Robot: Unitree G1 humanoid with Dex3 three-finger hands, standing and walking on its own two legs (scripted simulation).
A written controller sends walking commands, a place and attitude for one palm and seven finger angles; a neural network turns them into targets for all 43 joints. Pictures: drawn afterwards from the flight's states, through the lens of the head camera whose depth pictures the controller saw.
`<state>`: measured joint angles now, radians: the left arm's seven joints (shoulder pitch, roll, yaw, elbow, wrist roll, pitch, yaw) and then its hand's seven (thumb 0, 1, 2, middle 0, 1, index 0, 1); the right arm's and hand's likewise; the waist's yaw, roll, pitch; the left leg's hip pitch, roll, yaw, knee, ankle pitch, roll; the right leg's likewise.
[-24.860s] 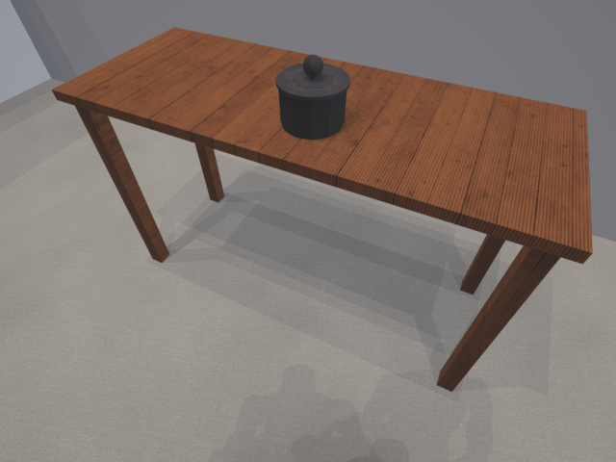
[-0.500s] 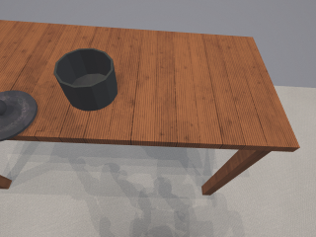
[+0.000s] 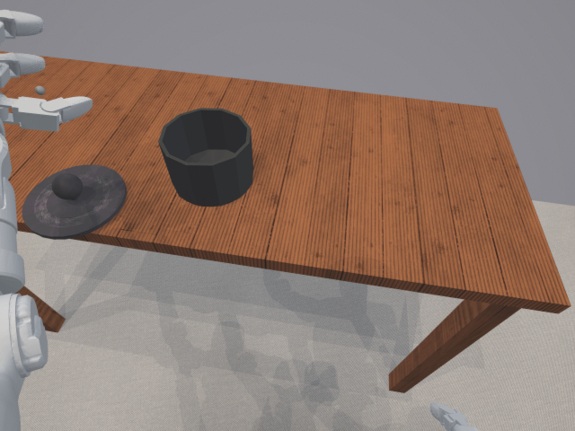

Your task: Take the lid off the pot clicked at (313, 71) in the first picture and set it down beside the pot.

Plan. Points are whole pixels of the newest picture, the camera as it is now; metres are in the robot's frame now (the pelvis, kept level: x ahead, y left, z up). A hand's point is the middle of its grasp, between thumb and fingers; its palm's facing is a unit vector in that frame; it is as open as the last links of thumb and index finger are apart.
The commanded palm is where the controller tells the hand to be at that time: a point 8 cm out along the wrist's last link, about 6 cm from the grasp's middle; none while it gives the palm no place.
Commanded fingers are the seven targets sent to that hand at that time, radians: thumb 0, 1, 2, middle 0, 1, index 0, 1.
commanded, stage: draw the hand back to the body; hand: left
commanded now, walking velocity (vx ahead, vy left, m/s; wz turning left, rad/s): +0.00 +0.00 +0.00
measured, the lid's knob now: (67, 186) +0.47 +0.39 +0.04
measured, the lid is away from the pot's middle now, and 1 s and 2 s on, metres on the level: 0.24 0.24 0.24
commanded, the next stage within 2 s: step back with the hand held close in 1.58 s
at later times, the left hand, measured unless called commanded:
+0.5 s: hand (34, 142) +0.35 +0.28 +0.24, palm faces +0.55 -0.81 -0.22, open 9.1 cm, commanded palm +0.29 +0.31 +0.24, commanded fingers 0.00 0.67 0.83 -0.23 -0.44 -0.23 -0.44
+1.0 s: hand (37, 226) +0.26 +0.24 +0.22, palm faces +0.51 -0.83 -0.23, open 7.5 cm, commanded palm +0.19 +0.27 +0.22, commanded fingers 0.00 0.90 0.90 -0.20 -0.30 -0.20 -0.30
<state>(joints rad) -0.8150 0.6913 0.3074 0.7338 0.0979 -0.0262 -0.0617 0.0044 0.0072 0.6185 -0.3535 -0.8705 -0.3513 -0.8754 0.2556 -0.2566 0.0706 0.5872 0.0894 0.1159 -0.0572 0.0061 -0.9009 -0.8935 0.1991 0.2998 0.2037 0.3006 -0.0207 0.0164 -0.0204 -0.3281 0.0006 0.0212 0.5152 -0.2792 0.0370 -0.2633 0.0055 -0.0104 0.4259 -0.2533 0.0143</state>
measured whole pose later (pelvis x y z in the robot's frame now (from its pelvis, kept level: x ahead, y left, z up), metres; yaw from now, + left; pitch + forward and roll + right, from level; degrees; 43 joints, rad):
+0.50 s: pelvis +0.01 -0.03 +0.01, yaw +0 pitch -1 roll +0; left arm -0.33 0.51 0.44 0.25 -0.07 -0.03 0.10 0.01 0.45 0.76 -0.27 -0.58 -0.27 -0.58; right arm 0.22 -0.28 0.03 0.70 0.05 -0.02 -0.06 0.01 -0.90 -0.89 0.20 0.30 0.20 0.30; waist 0.01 0.04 0.00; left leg -0.13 0.03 0.02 0.38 -0.23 -0.01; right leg -0.09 0.04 -0.01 0.34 -0.23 -0.03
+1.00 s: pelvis -0.01 -0.04 +0.01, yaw +0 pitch -5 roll +0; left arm 0.02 0.38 0.40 -0.14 -0.11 -0.05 0.10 0.02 0.88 0.89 -0.21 -0.31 -0.20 -0.31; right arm 0.15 -0.23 0.04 0.70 0.02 -0.08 -0.07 0.01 -0.90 -0.89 0.20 0.30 0.20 0.30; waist 0.05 0.06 0.02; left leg -0.06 0.04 0.02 0.35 -0.21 -0.02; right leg -0.02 0.04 -0.01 0.31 -0.21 -0.04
